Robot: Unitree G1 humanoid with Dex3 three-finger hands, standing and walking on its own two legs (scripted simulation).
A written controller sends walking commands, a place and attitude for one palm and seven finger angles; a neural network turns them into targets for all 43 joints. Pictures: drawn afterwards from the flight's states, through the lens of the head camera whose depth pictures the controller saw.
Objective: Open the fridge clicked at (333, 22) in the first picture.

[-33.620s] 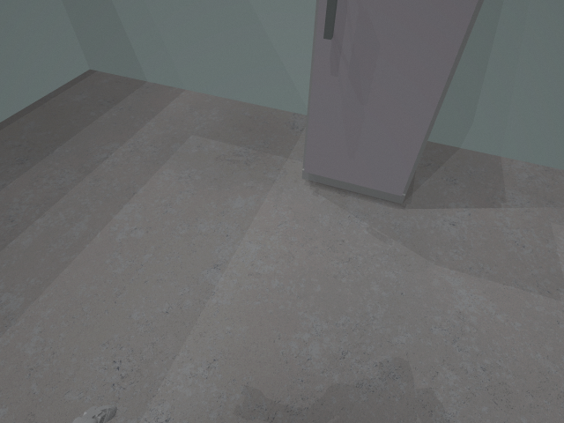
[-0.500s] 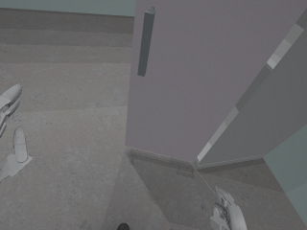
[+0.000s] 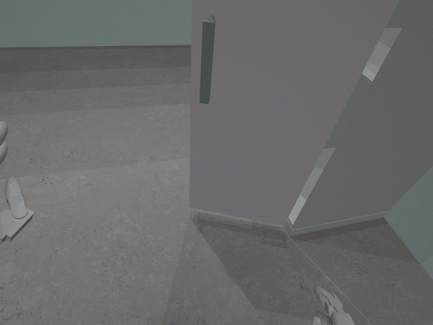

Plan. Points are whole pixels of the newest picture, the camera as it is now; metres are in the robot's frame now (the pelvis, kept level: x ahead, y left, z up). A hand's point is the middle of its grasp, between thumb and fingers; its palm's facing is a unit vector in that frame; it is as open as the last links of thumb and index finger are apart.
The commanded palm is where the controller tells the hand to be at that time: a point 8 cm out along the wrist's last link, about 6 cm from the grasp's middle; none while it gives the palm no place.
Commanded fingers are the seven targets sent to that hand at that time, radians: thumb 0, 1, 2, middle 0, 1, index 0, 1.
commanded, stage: stop stepping back and stand still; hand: left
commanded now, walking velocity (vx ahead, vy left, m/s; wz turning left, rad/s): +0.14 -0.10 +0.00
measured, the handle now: (208, 62) +0.77 +0.05 +0.13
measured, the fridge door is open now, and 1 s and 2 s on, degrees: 66 66 66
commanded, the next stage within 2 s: let the arm hang, fingers relaxed in 0.86 s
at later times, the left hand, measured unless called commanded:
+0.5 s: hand (27, 195) +0.24 +0.27 +0.18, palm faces +0.43 -0.78 -0.46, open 7.4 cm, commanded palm +0.17 +0.31 +0.19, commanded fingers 0.00 0.90 0.90 -0.20 -0.30 -0.20 -0.30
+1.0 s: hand (28, 203) +0.25 +0.29 +0.14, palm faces +0.35 -0.81 -0.47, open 7.4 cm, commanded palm none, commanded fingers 0.00 0.90 0.90 -0.20 -0.30 -0.20 -0.30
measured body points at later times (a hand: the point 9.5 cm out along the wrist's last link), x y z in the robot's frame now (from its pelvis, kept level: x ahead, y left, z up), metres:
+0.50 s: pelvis +0.03 +0.01 +0.00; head +0.04 +0.02 +0.45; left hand +0.21 +0.31 +0.21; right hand +0.21 -0.22 -0.07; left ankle +0.07 +0.13 -0.73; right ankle +0.04 -0.09 -0.73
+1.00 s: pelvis +0.04 +0.03 +0.01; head +0.05 +0.03 +0.46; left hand +0.23 +0.33 +0.17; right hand +0.22 -0.21 -0.07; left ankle +0.07 +0.13 -0.73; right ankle +0.04 -0.09 -0.73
